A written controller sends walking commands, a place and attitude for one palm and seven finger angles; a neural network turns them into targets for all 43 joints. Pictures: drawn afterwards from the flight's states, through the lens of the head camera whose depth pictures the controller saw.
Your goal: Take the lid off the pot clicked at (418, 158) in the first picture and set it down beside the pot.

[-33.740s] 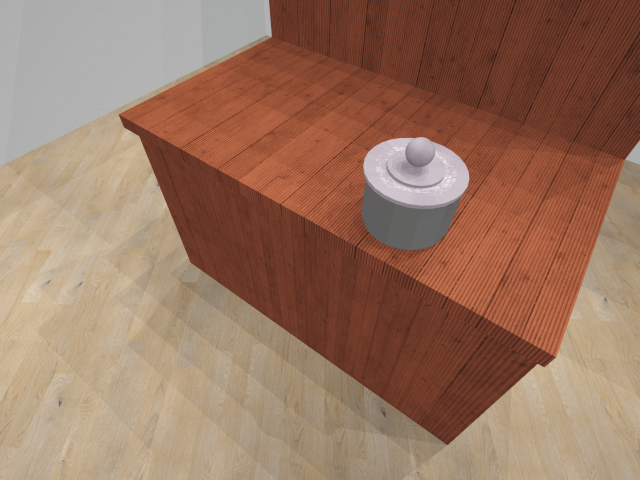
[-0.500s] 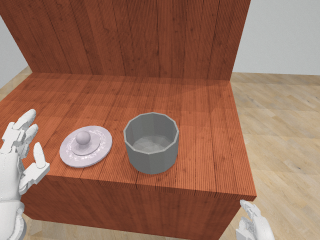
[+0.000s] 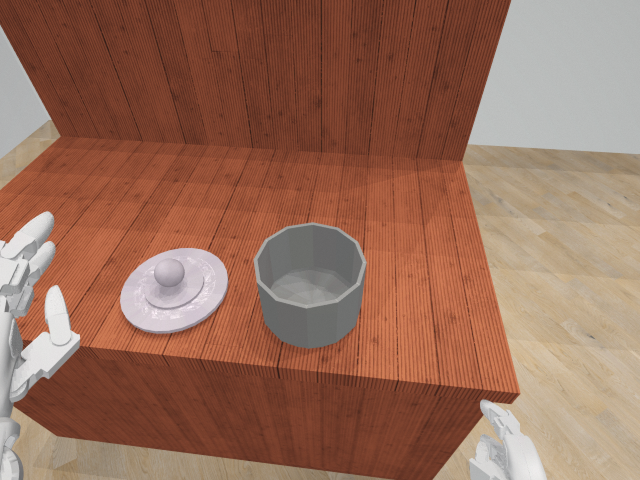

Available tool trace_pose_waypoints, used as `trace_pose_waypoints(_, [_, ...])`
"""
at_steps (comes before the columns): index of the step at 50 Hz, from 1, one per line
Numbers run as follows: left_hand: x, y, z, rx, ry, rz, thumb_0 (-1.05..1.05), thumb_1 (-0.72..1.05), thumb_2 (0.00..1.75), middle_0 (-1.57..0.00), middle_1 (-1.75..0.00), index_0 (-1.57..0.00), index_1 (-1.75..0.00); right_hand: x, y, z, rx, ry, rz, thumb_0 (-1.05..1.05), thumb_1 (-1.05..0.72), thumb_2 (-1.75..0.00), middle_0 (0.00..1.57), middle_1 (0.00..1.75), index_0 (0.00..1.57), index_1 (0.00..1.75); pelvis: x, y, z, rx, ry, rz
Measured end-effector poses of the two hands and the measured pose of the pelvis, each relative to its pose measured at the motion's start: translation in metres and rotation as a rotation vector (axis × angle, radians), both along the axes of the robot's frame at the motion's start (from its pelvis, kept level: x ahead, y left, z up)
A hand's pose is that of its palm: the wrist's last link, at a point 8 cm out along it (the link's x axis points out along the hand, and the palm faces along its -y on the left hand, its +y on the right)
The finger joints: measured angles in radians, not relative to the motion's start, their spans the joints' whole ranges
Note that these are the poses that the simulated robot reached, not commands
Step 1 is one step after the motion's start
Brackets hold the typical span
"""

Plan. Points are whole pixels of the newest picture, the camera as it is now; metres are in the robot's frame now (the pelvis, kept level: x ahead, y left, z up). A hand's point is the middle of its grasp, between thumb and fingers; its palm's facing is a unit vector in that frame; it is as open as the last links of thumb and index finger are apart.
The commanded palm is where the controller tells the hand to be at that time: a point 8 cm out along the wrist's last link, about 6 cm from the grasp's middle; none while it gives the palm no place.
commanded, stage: step back with the hand held close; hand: left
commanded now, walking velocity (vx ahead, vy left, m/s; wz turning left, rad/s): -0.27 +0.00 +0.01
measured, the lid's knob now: (169, 272) +0.43 +0.32 -0.04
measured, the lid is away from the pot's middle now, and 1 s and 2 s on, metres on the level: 0.25 0.25 0.25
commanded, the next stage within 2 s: stop stepping back and stand still in 1.10 s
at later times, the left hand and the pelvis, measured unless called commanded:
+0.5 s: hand (58, 371) +0.16 +0.25 +0.16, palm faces +0.32 -0.82 -0.47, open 7.4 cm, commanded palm +0.09 +0.29 +0.18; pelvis -0.04 +0.02 -0.01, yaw -2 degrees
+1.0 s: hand (29, 443) +0.10 +0.24 +0.16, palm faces +0.27 -0.87 -0.42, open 7.4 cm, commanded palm +0.03 +0.29 +0.18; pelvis -0.12 +0.02 -0.01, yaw -4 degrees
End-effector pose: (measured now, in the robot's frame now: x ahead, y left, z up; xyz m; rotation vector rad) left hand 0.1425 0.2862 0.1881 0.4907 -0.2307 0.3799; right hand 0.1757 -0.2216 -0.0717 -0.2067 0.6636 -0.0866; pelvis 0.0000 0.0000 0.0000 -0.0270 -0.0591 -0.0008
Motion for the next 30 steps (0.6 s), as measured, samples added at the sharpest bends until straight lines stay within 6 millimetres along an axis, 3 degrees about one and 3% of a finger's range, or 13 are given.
trace_pose_waypoints(4, [0.010,0.010,0.009,0.053,-0.049,-0.023,0.02,0.89,0.90,-0.21,-0.31,-0.21,-0.30,-0.007,0.001,0.003,-0.008,0.021,-0.010,0.01,-0.91,-0.90,0.21,0.30,0.18,0.30,-0.007,0.004,0.000,-0.003,0.025,-0.015])
trace_pose_waypoints(9, [0.015,0.005,-0.014,0.035,0.051,-0.112,0.01,0.90,0.90,-0.20,-0.31,-0.21,-0.30,-0.023,0.000,0.004,-0.021,0.045,-0.062,0.01,-0.91,-0.90,0.21,0.30,0.19,0.30,-0.015,0.015,-0.001,0.004,0.053,-0.030])
trace_pose_waypoints(14, [0.004,0.009,-0.025,0.067,0.116,-0.160,0.02,0.89,0.90,-0.21,-0.31,-0.21,-0.30,-0.040,0.001,0.004,-0.046,0.069,-0.090,0.01,-0.91,-0.90,0.21,0.30,0.20,0.30,-0.023,0.021,-0.005,0.015,0.065,-0.025])
trace_pose_waypoints(21, [-0.014,0.015,-0.009,0.102,0.028,-0.118,0.02,0.89,0.90,-0.21,-0.31,-0.22,-0.30,-0.055,0.010,-0.008,-0.035,0.074,-0.070,0.01,-0.91,-0.90,0.21,0.30,0.20,0.30,-0.033,0.023,-0.011,0.013,0.053,-0.036])
trace_pose_waypoints(30, [-0.032,-0.003,-0.019,0.044,0.012,-0.127,0.02,0.89,0.90,-0.21,-0.31,-0.21,-0.30,-0.079,0.009,-0.013,0.006,0.066,-0.076,0.01,-0.91,-0.90,0.21,0.30,0.20,0.30,-0.058,0.011,-0.015,-0.010,0.049,-0.019])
